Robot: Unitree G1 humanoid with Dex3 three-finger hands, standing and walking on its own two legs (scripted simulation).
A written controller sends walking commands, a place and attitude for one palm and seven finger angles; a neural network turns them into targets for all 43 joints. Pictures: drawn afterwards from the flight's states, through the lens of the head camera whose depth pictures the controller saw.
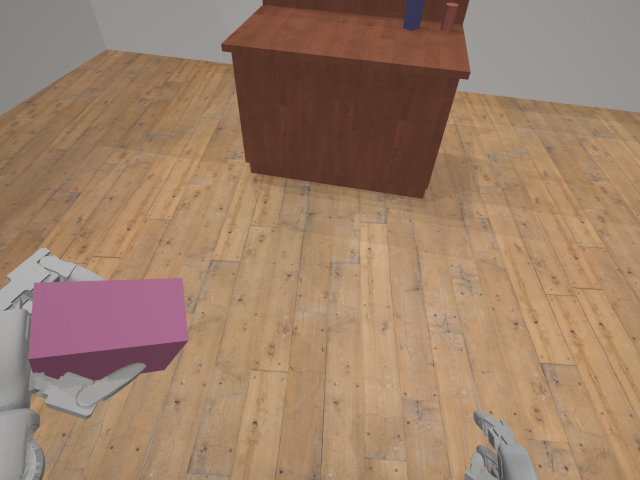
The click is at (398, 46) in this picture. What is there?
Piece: table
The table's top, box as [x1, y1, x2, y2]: [221, 5, 470, 79]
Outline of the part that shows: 221,44 223,51 467,79 470,72 463,29 461,24 454,24 451,32 443,32 439,29 441,22 421,20 420,27 410,31 402,27 403,19 262,5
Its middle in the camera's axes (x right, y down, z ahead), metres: +0.13 -0.87 +1.66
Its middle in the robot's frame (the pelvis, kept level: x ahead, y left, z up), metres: +1.82 -0.04 -0.11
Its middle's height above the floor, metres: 0.66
